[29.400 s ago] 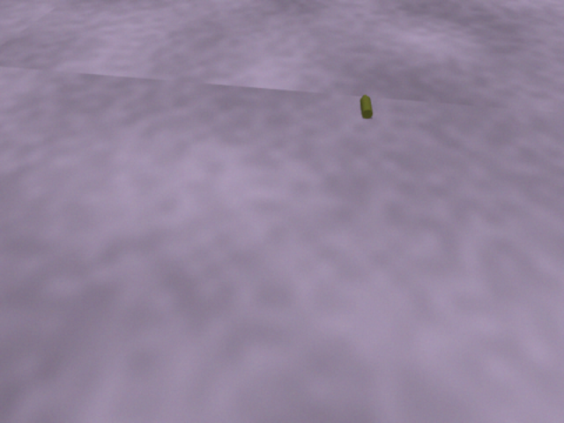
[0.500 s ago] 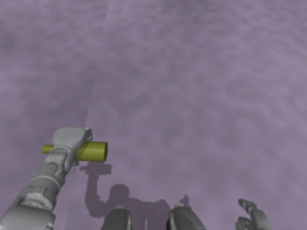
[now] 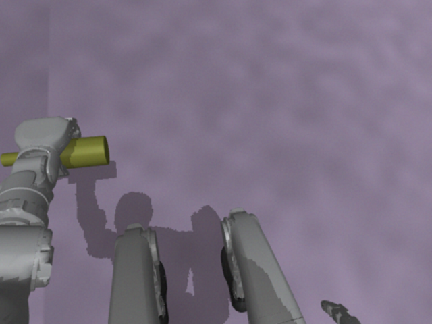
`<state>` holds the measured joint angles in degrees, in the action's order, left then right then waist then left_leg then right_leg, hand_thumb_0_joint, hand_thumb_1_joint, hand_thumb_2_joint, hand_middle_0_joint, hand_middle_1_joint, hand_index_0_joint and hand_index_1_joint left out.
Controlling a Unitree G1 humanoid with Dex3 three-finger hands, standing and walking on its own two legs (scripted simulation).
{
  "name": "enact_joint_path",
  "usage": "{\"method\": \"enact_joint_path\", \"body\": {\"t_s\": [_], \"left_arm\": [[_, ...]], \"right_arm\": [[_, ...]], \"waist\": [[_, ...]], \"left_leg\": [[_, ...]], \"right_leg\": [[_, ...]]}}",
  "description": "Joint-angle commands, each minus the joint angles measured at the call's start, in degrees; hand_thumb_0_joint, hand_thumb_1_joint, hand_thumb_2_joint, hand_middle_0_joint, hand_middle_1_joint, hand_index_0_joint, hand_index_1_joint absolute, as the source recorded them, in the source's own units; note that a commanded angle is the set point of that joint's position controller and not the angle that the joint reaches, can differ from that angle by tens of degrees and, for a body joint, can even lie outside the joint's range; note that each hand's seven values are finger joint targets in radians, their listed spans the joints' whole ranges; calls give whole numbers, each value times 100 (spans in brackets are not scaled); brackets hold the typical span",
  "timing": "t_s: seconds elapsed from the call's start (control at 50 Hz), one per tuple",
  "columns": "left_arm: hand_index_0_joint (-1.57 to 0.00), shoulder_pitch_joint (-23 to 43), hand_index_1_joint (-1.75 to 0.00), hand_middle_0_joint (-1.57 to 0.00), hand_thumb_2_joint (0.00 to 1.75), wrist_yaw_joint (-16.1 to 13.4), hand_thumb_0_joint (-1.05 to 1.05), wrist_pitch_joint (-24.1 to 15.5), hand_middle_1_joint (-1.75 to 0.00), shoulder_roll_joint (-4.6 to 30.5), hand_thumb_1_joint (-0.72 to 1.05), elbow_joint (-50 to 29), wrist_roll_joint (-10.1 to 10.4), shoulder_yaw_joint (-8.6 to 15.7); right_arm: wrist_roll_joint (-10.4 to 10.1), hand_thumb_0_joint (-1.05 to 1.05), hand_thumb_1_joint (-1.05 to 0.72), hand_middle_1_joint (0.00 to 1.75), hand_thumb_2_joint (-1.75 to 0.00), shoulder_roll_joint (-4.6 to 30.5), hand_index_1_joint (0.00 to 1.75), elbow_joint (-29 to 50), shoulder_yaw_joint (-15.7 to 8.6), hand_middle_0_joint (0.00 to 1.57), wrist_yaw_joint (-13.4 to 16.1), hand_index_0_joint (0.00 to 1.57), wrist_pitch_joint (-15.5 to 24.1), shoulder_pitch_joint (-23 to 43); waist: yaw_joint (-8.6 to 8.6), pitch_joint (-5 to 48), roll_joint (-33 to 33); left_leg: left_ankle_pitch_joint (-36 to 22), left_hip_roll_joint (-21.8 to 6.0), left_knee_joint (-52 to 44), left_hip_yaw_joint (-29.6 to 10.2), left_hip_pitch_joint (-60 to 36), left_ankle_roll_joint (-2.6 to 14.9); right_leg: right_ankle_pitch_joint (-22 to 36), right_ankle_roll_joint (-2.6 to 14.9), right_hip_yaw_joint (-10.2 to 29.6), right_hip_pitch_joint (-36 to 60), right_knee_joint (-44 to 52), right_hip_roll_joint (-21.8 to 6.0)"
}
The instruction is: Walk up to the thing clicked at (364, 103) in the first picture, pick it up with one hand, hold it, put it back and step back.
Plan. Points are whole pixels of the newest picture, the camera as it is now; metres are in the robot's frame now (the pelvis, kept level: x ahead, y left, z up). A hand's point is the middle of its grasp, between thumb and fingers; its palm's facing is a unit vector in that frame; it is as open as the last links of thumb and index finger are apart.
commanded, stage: crouch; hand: left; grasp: from above
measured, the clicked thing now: (57, 154) +0.46 +0.26 -0.16
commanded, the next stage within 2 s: lower in 1.08 s
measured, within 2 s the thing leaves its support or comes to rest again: neither
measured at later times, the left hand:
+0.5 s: hand (74, 160) +0.48 +0.27 -0.26, palm faces -0.45 -0.02 -0.89, open 9.2 cm
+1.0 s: hand (78, 162) +0.50 +0.28 -0.32, palm faces -0.46 -0.03 -0.89, open 9.3 cm
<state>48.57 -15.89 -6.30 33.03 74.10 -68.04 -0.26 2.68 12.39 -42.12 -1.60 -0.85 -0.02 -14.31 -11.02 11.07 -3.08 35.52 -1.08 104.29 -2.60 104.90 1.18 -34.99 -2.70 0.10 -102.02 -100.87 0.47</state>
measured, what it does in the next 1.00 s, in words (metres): lowers itself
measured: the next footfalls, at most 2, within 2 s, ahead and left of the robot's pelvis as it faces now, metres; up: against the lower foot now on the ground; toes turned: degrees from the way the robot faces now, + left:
none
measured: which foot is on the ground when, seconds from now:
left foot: down 0.00-1.00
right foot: down 0.00-1.00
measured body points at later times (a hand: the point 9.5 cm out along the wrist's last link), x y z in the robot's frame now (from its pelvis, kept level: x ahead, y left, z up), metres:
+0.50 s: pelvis +0.00 -0.01 -0.11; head +0.25 +0.04 +0.26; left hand +0.50 +0.27 -0.21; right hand +0.05 -0.30 -0.21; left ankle +0.07 +0.11 -0.47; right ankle +0.08 -0.15 -0.47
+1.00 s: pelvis -0.01 -0.01 -0.16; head +0.25 +0.05 +0.20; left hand +0.52 +0.27 -0.27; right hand +0.01 -0.28 -0.26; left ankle +0.07 +0.11 -0.47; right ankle +0.08 -0.15 -0.47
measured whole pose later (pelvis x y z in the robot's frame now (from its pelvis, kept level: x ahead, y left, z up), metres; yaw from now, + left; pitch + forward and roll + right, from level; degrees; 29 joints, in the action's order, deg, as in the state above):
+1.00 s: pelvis -0.01 -0.01 -0.16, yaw -5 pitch +36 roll -9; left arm 61.2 -17.6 -13.2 49.9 83.5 -74.2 5.7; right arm 7.5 15.2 -40.2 5.6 -7.7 0.2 -10.1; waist -16.1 1.4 1.2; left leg 39.2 -0.4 135.1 -8.5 132.1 -0.1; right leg -38.4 -3.2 -3.9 -127.2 -129.4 1.9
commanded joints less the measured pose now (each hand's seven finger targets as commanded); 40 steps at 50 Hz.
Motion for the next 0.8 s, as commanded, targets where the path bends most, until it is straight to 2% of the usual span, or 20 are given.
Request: {"method": "enact_joint_path", "body": {"t_s": [0.0, 0.02, 0.06, 0.08, 0.18, 0.22, 0.26, 0.3, 0.32, 0.34, 0.38, 0.4, 0.46, 0.48, 0.5, 0.62, 0.66, 0.7, 0.74, 0.78], "left_arm": [[-94, 2363, -72, -82, 61, -282, 0, -278, -84, 1845, 64, -1163, -142, 435], [-95, 2080, -73, -83, 63, -309, 0, -281, -85, 1807, 64, -856, -180, 482], [-95, 2358, -72, -83, 63, -339, 0, -371, -84, 1707, 65, -1070, -213, 429], [-95, 2489, -72, -84, 64, -380, 0, -400, -83, 1845, 65, -1085, -269, 495], [-97, 2666, -70, -86, 62, -491, 0, -414, -82, 1920, 66, -1083, -327, 553], [-98, 2760, -71, -87, 63, -489, 0, -406, -83, 1938, 68, -1033, -338, 539], [-98, 2862, -70, -88, 64, -499, 0, -400, -81, 2081, 68, -977, -354, 594], [-98, 2640, -70, -87, 63, -483, 0, -377, -82, 1968, 69, -571, -369, 549], [-98, 2981, -70, -87, 64, -494, 0, -405, -81, 2236, 68, -854, -379, 656], [-98, 2759, -70, -88, 65, -493, 0, -382, -80, 2201, 67, -520, -399, 638], [-99, 2820, -72, -88, 65, -494, 0, -392, -82, 2351, 69, -529, -420, 707], [-101, 2677, -72, -90, 67, -460, 0, -381, -82, 2302, 71, -294, -413, 653], [-102, 2838, -75, -92, 70, -416, 0, -427, -85, 2471, 73, -184, -384, 689], [-103, 3038, -75, -92, 68, -407, 0, -477, -86, 2599, 75, -379, -358, 712], [-103, 2822, -76, -92, 69, -380, 0, -467, -87, 2623, 74, -114, -400, 740], [-103, 3005, -74, -92, 66, -355, 0, -599, -86, 2817, 75, -45, -478, 743], [-103, 3041, -75, -91, 66, -337, 0, -624, -87, 2841, 75, 45, -484, 695], [-103, 3216, -74, -91, 64, -372, 0, -663, -87, 3036, 76, -79, -492, 775], [-104, 3134, -75, -92, 63, -388, 0, -690, -87, 3039, 76, -53, -501, 763], [-104, 3305, -75, -92, 64, -408, 0, -698, -88, 3050, 78, -34, -498, 722]], "right_arm": [[54, 0, -89, 30, -90, 1394, 30, 346, -377, 20, 6, 20, 202, -792], [88, 0, -89, 30, -90, 1431, 30, 288, -368, 20, -23, 20, 215, -822], [141, 0, -89, 30, -90, 1438, 30, 282, -339, 20, -108, 20, 234, -861], [159, 0, -89, 30, -90, 1498, 30, 212, -352, 20, -128, 20, 244, -889], [267, 0, -90, 30, -90, 1524, 30, 140, -332, 20, -288, 20, 273, -1004], [287, 0, -90, 30, -90, 1536, 30, 133, -318, 20, -357, 20, 277, -1032], [295, 0, -90, 30, -90, 1540, 30, 101, -316, 20, -377, 20, 262, -981], [322, 0, -90, 30, -90, 1547, 30, 129, -300, 20, -431, 20, 253, -974], [318, 0, -89, 30, -90, 1586, 30, 130, -301, 20, -440, 20, 247, -939], [326, 0, -90, 30, -90, 1566, 30, 149, -297, 20, -454, 20, 246, -932], [345, 0, -90, 30, -90, 1569, 30, 173, -252, 20, -479, 20, 218, -921], [347, 0, -90, 30, -90, 1567, 30, 177, -223, 20, -506, 20, 218, -915], [380, 0, -90, 30, -90, 1561, 30, 189, -169, 20, -541, 20, 197, -882], [372, 0, -90, 30, -90, 1545, 30, 206, -161, 20, -543, 20, 184, -851], [382, 0, -90, 30, -90, 1583, 30, 198, -145, 20, -547, 20, 176, -874], [404, 0, -90, 30, -90, 1691, 30, 239, -18, 20, -568, 20, 108, -847], [407, 0, -90, 30, -90, 1719, 30, 260, 13, 20, -580, 20, 94, -831], [416, 0, -90, 30, -90, 1759, 30, 258, 57, 20, -567, 20, 75, -826], [439, 0, -90, 30, -90, 1735, 30, 245, 111, 20, -571, 20, 67, -813], [439, 0, -90, 30, -90, 1763, 30, 245, 136, 20, -574, 20, 68, -799]], "waist": [[26, 3644, -1031], [32, 3598, -981], [-72, 3801, -1255], [-74, 3869, -1397], [-153, 4122, -1583], [-223, 4040, -1686], [-189, 4035, -1664], [-277, 3625, -1498], [-241, 3726, -1646], [-233, 3648, -1504], [-227, 3737, -1375], [-281, 3520, -1289], [-334, 3549, -1145], [-298, 3651, -1181], [-322, 3508, -1098], [-345, 3401, -1494], [-434, 3217, -1414], [-405, 3267, -1549], [-368, 3261, -1635], [-497, 3125, -1734]], "left_leg": [[-572, 137, -982, -259, -2574, -82], [-692, 124, -874, -311, -2578, -95], [-961, 98, -676, -342, -2738, -115], [-1039, 94, -607, -391, -2782, -143], [-1635, 95, 30, -168, -2727, -94], [-1797, 91, 172, -167, -2633, -110], [-1605, 96, 296, -127, -2401, -81], [-1313, 90, 350, -143, -2119, -74], [-1227, 93, 400, -125, -2011, -68], [-1161, 104, 495, -83, -1926, -42], [-1161, 125, 668, -8, -1704, 2], [-1163, 122, 736, -2, -1536, 12], [-1172, 134, 1020, 98, -1099, 75], [-1090, 128, 1060, 118, -971, 76], [-1064, 124, 1097, 98, -933, 78], [-985, 112, 1178, -74, -935, -15], [-785, 85, 1237, -115, -837, -4], [-722, 102, 1289, -102, -739, -10], [-714, 112, 1367, -74, -719, -13], [-644, 96, 1413, -118, -691, -25]], "right_leg": [[562, 535, -444, 835, 609, 70], [622, 509, -458, 686, 495, 26], [746, 522, -512, 436, 261, 35], [787, 525, -529, 300, 126, 9], [1234, 488, -534, 244, -154, 26], [1348, 488, -558, 187, -305, 8], [1279, 495, -584, 109, -417, 40], [1062, 495, -608, -82, -490, 47], [1057, 501, -599, -73, -554, 39], [1035, 500, -599, -39, -583, 74], [1088, 477, -592, 101, -631, 106], [1087, 467, -591, 75, -675, 110], [1250, 421, -544, 309, -763, 153], [1224, 420, -543, 377, -799, 177], [1162, 412, -567, 275, -823, 166], [1001, 482, -745, -216, -1255, 190], [879, 481, -795, -327, -1295, 212], [845, 484, -796, -377, -1373, 201], [830, 483, -808, -414, -1420, 222], [788, 488, -843, -583, -1500, 215]]}}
